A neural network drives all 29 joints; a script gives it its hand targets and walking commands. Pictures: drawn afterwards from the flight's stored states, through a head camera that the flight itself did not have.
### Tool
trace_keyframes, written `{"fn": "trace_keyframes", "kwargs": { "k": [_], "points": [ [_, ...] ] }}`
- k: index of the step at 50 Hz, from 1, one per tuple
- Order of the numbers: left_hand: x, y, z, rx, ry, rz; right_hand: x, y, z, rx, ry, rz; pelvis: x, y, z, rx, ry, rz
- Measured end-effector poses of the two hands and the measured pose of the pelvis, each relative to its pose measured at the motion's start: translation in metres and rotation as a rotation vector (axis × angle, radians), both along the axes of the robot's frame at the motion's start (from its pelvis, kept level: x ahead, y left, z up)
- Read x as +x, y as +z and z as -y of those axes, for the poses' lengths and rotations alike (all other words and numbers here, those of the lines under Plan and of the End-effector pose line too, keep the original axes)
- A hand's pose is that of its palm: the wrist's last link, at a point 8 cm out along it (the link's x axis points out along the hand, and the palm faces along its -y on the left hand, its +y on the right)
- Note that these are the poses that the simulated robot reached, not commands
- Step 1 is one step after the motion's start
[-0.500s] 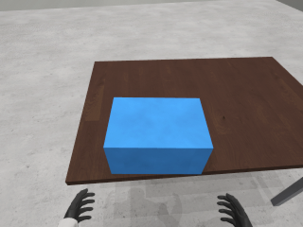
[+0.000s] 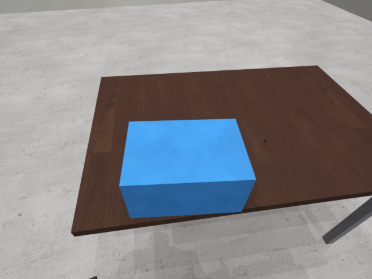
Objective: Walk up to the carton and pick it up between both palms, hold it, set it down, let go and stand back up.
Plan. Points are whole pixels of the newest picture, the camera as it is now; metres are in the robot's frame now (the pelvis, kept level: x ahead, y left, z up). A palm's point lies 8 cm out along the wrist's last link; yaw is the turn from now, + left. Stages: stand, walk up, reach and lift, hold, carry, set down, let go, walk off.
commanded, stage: stand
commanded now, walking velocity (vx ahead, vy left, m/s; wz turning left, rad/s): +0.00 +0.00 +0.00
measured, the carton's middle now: (185, 166) +0.42 +0.02 -0.04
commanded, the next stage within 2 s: none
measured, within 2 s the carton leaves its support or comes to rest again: neither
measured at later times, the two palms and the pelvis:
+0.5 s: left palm out of the picture +0.05 +0.25 -0.13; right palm out of the picture +0.00 -0.23 -0.13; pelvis +0.01 +0.01 +0.00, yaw -2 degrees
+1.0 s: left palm out of the picture +0.02 +0.23 -0.15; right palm out of the picture -0.03 -0.19 -0.14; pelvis +0.01 +0.02 +0.00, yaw -2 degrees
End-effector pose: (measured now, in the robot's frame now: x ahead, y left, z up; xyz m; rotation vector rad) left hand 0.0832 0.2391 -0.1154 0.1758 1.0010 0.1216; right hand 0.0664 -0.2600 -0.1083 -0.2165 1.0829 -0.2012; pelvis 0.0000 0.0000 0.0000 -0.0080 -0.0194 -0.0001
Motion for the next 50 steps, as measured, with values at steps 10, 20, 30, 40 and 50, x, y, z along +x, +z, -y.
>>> {"fn": "trace_keyframes", "kwargs": {
  "k": [10, 20, 30, 40, 50],
  "points": [
    [0.001, -0.004, 0.001, -0.003, 0.001, -0.023, -0.018, -0.008, -0.012, 0.023, -0.051, -0.034, 0.005, 0.001, -0.005, 0.004, -0.018, 0.001],
    [-0.022, -0.011, -0.004, 0.005, 0.02, -0.135, -0.054, -0.019, -0.026, 0.05, -0.101, -0.152, 0.005, 0.003, -0.011, 0.007, -0.029, 0.001],
    [-0.035, -0.019, -0.005, 0.001, 0.045, -0.209, -0.072, -0.024, -0.037, 0.062, -0.136, -0.221, 0.009, 0.003, -0.015, 0.011, -0.036, 0.012],
    [-0.044, -0.024, -0.001, -0.011, 0.051, -0.263, -0.081, -0.03, -0.051, 0.085, -0.153, -0.26, 0.013, 0.003, -0.019, 0.012, -0.041, 0.025],
    [-0.063, -0.03, 0.007, -0.031, 0.056, -0.35, -0.098, -0.034, -0.067, 0.114, -0.162, -0.331, 0.013, 0.003, -0.022, 0.012, -0.039, 0.03]
  ]
}}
